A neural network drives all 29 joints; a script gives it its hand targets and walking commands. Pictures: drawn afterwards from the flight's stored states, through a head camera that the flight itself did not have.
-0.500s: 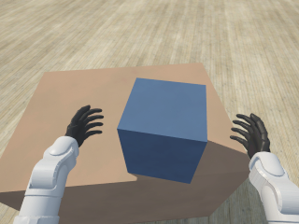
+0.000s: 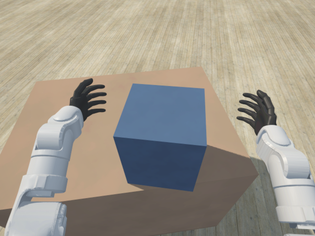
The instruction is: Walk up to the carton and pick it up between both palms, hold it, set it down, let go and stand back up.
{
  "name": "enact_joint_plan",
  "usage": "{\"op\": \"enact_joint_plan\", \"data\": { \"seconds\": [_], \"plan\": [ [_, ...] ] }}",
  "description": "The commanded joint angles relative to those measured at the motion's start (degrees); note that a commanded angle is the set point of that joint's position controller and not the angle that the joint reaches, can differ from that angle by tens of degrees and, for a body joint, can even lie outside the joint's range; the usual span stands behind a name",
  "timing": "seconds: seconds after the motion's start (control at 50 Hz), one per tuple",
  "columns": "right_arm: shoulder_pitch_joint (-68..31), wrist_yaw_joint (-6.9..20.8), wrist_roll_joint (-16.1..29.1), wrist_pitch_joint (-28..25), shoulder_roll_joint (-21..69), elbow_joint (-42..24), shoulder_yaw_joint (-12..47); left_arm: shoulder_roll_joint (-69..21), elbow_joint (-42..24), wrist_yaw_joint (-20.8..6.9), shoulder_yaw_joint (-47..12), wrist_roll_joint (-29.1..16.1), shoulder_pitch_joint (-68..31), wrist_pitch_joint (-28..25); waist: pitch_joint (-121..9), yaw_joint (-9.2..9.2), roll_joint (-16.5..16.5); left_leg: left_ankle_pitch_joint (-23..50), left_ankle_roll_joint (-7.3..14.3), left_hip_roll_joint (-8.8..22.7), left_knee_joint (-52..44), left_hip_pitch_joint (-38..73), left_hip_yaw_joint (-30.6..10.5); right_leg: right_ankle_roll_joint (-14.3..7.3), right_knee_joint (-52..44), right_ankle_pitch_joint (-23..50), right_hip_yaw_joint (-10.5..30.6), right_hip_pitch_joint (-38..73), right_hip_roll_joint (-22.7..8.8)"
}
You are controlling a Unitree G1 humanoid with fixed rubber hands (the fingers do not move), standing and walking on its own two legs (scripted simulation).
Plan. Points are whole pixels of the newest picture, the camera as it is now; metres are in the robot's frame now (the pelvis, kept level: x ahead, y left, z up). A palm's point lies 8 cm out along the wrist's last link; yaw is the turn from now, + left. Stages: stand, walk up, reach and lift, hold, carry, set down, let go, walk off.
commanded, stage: reach and lift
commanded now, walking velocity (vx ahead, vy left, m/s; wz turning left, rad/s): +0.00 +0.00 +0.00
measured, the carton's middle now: (163, 138) +0.40 -0.04 +0.00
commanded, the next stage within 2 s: none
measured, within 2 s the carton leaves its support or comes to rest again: neither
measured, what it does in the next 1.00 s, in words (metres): stands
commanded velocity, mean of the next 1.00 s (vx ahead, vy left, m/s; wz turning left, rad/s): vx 0.00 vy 0.00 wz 0.00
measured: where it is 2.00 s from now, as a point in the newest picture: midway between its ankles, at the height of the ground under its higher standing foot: outside the picture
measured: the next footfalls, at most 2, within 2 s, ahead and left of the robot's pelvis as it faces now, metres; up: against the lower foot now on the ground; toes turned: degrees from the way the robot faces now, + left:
none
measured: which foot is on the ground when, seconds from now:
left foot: down 0.00-1.00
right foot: down 0.00-1.00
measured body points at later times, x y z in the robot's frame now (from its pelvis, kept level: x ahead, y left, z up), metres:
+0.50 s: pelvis +0.00 -0.01 +0.00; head +0.02 +0.01 +0.45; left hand +0.47 +0.15 +0.18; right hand +0.38 -0.27 +0.16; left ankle -0.02 +0.11 -0.75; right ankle +0.04 -0.12 -0.75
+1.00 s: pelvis +0.00 +0.00 -0.01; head +0.04 +0.00 +0.44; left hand +0.45 +0.14 +0.06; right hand +0.35 -0.25 +0.05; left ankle -0.02 +0.11 -0.75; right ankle +0.04 -0.12 -0.75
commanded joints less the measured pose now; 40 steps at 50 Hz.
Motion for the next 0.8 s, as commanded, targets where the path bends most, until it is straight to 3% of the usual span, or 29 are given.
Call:
{"op": "enact_joint_plan", "data": {
  "seconds": [0.0, 0.02, 0.04, 0.06, 0.14, 0.18, 0.2, 0.24, 0.28, 0.3, 0.32, 0.36, 0.38, 0.4, 0.42, 0.44, 0.46, 0.5, 0.52, 0.54, 0.58, 0.6, 0.62, 0.68, 0.74, 0.76, 0.78],
  "plan": [
    [-32.06, 0.06, 0.71, -4.03, -9.9, -10.92, -3.53, 13.88, -10.66, -0.16, 3.95, -0.57, -35.28, -5.29, -28.18, -0.37, 1.73, 10.19, -1.47, -0.5, -4.09, -1.6, -1.94, 0.64, 2.79, 22.38, 1.05, 21.85, -0.04],
    [-31.26, 0.16, 1.65, -4.06, -9.29, -12.16, -1.86, 13.26, -10.96, -0.01, 4.09, -0.4, -33.83, -5.04, -28.87, 0.33, 1.31, 12.77, -1.62, -0.65, -3.95, -1.61, -1.88, 0.65, 3.39, 25.42, 0.96, 23.6, 0.28],
    [-33.54, -0.16, 1.2, -4.24, -10.31, -12.3, -2.61, 15.39, -11.97, -0.14, 4.35, -0.95, -36.57, -5.68, -32.48, -0.56, 0.5, 12.33, -1.39, -0.79, -2.98, -1.36, -1.81, 1.26, 3.85, 27.13, 1.3, 24.22, 0.12],
    [-33.83, -0.03, 0.88, -4.23, -10.42, -8.56, -3.07, 14.38, -9.93, -0.11, 3.56, -0.67, -37.46, -5.64, -30.27, -1.47, 1.11, 12.24, -1.8, -0.66, -3.09, -1.01, -1.92, 1.02, 3.37, 26.26, 0.99, 23.2, 0.43],
    [-41.76, -0.01, 1.3, -4.27, -10.88, -6.78, -3.23, 17.17, -4.04, 0.11, 4.24, -1.12, -44.63, -6.23, -33.52, -0.42, 1.32, 8.43, -1.49, -0.69, -3.16, -2.92, -1.74, 0.9, 3.27, 22.21, 1.07, 22.35, -0.05],
    [-40.22, -0.43, 1.8, -4.96, -11.06, -9.03, -3.1, 16.8, -7.09, 0.25, 2.69, -1.72, -43.07, -6.36, -37.33, -0.69, 2.38, 11.8, -1.7, -0.76, -2.22, -1.02, -1.57, 1.01, 4.22, 26.63, 1.17, 24.06, 0.14],
    [-42.95, -0.42, 0.82, -4.93, -11.81, -6.67, -3.96, 17.89, -4.91, 0.28, 2.97, -1.97, -46.27, -6.57, -36.52, -1.4, 2.03, 11.0, -1.81, -0.97, -2.19, -2.53, -1.63, 1.01, 4.33, 26.27, 0.79, 23.81, 0.17],
    [-43.08, -0.79, 1.21, -4.5, -10.62, -2.12, -2.33, 16.83, -0.18, 0.21, 3.4, -1.22, -45.65, -6.13, -34.62, -0.66, 0.96, 11.84, -1.83, -1.07, -2.24, -3.68, -1.49, 1.04, 4.18, 27.63, 1.23, 24.45, -0.15],
    [-47.93, -0.98, 1.4, -4.7, -10.94, -0.6, -2.98, 17.16, 1.7, 0.15, 1.4, -2.37, -50.07, -7.08, -35.14, -1.84, 2.29, 9.58, -1.61, -1.05, -1.96, -4.0, -1.47, 0.92, 4.03, 25.28, 0.8, 22.81, -0.15],
    [-47.83, -0.99, 0.83, -4.96, -10.68, -0.29, -3.96, 16.95, 3.88, 0.04, 0.93, -2.48, -49.55, -7.55, -34.64, -2.11, 1.15, 8.52, -1.49, -0.98, -2.31, -4.62, -1.89, 1.01, 3.66, 24.31, 0.79, 22.34, -0.14],
    [-47.6, -1.08, 0.74, -5.2, -10.68, -2.59, -3.17, 17.56, 1.4, 0.36, 0.95, -2.75, -49.64, -7.89, -38.07, -1.88, 1.68, 10.37, -1.37, -1.14, -2.19, -3.46, -1.57, 1.22, 4.33, 26.08, 0.37, 23.54, 0.02],
    [-48.77, -1.11, 0.66, -5.44, -11.25, 3.03, -3.33, 17.11, 3.69, 0.34, 0.93, -1.64, -52.6, -8.04, -38.75, -2.62, 3.62, 12.78, -2.36, -0.98, -0.66, -1.04, -1.64, 0.9, 4.1, 27.77, 0.33, 22.22, 0.34],
    [-50.21, -0.91, 1.67, -5.36, -10.79, 3.4, -2.86, 17.29, 4.68, 0.36, 0.79, -1.41, -53.65, -8.37, -37.97, -1.84, 5.43, 11.8, -2.67, -0.88, -0.94, -1.55, -1.69, 0.55, 4.02, 24.45, -0.2, 20.26, 0.51],
    [-49.7, -0.6, 1.1, -5.75, -10.72, 5.27, -3.14, 16.24, 5.3, 0.38, 0.17, -2.11, -52.9, -8.84, -38.34, -1.96, 4.79, 12.78, -2.8, -0.59, -0.59, -0.37, -1.94, 0.29, 3.87, 24.7, -0.3, 19.95, 0.67],
    [-47.68, -0.66, 0.91, -6.39, -11.46, 5.84, -3.41, 15.88, 3.12, 0.56, -0.48, -1.28, -51.16, -8.82, -39.85, -2.57, 5.93, 16.36, -3.41, -0.42, 0.23, 2.47, -2.28, 0.23, 3.94, 27.86, -1.04, 20.0, 1.26],
    [-48.56, -0.68, 0.86, -6.34, -11.01, 9.24, -3.02, 15.51, 7.81, 0.35, -0.46, -0.68, -51.88, -8.63, -36.84, -2.39, 5.76, 15.41, -3.57, -0.64, 0.18, 1.15, -2.13, 0.21, 3.51, 26.42, -1.09, 19.14, 0.95],
    [-48.59, -0.94, 1.56, -6.71, -10.07, 7.7, -2.23, 15.51, 10.71, -0.13, -0.85, -2.03, -50.78, -9.2, -36.36, -2.08, 3.69, 13.45, -2.75, -1.12, 0.02, -0.65, -1.94, 0.62, 3.03, 26.32, -0.7, 19.81, 0.42],
    [-47.0, -1.06, 0.23, -7.82, -8.67, 9.09, -2.28, 14.18, 11.22, -0.53, -0.91, -1.36, -49.37, -11.04, -35.69, -2.85, 2.65, 14.52, -2.6, -1.27, -0.07, -0.42, -1.78, 1.34, 3.7, 29.18, -0.88, 21.92, 0.47],
    [-46.7, -1.0, 0.13, -7.92, -7.78, 12.55, -1.36, 13.95, 15.34, -0.96, -0.75, -0.77, -49.03, -11.74, -32.17, -2.57, 2.62, 12.08, -2.35, -1.28, -0.47, -1.73, -1.96, 1.3, 3.39, 26.61, -1.12, 21.5, 0.35],
    [-46.05, -1.0, 0.17, -9.07, -7.42, 11.01, -1.32, 13.24, 15.67, -1.08, -0.66, -0.24, -47.75, -12.49, -32.96, -2.02, 2.73, 11.78, -2.37, -1.26, -0.45, -0.83, -1.85, 1.3, 3.03, 25.39, -1.27, 20.98, 0.54],
    [-44.19, -1.46, -1.38, -10.6, -6.72, 9.8, -2.89, 12.45, 11.43, -1.21, -1.77, 0.13, -47.61, -14.51, -34.4, -3.69, 4.5, 13.63, -2.88, -1.28, -0.07, 0.76, -1.96, 1.44, 3.23, 27.86, -1.45, 20.97, 0.38],
    [-43.99, -1.38, -1.02, -11.75, -5.82, 9.53, -1.8, 11.79, 12.58, -1.12, -1.38, -0.24, -46.51, -15.39, -34.41, -2.69, 3.51, 14.72, -2.8, -1.35, 0.51, 1.65, -1.87, 1.45, 3.01, 27.6, -1.79, 19.37, 0.67],
    [-41.75, -1.25, -1.97, -12.92, -6.2, 7.93, -2.61, 10.91, 7.76, -0.86, -1.7, 0.19, -44.69, -16.03, -37.41, -3.29, 4.82, 19.27, -3.55, -1.08, 1.39, 4.31, -2.08, 1.2, 3.66, 30.91, -2.21, 19.8, 1.12],
    [-39.61, -0.86, -3.05, -14.74, -5.66, 12.85, -2.59, 10.07, 11.77, -0.83, -0.07, 2.5, -43.82, -17.21, -33.13, -2.65, 5.49, 19.27, -4.16, -0.92, 2.07, 5.71, -2.25, 1.07, 2.69, 27.59, -2.89, 16.59, 1.6],
    [-39.6, -1.11, -4.25, -18.2, -6.25, 3.34, -4.02, 10.47, 5.35, -0.09, 0.33, 2.2, -42.73, -19.93, -38.27, -2.42, 4.55, 19.21, -3.95, -1.05, 2.5, 3.02, -2.0, 1.57, 4.1, 29.85, -2.68, 19.13, 1.42],
    [-39.25, -1.08, -4.12, -19.04, -4.04, 2.42, -3.25, 9.01, 4.55, 0.15, -0.42, 1.22, -42.62, -21.49, -38.33, -1.95, 5.57, 20.59, -4.21, -0.88, 3.17, 3.82, -2.17, 1.85, 4.43, 28.85, -2.85, 17.15, 1.58],
    [-39.6, -0.93, -4.95, -19.57, -4.01, 4.09, -3.07, 8.7, 7.24, 0.38, -0.69, 0.62, -42.73, -22.29, -37.71, -1.92, 3.45, 19.25, -3.73, -0.63, 3.15, 2.91, -2.08, 1.87, 4.04, 27.72, -2.78, 16.1, 1.28]
  ]
}}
